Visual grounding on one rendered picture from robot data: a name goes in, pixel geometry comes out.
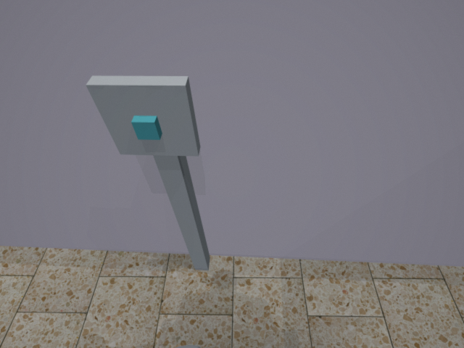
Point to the button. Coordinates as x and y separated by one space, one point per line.
147 127

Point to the panel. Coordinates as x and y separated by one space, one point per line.
118 99

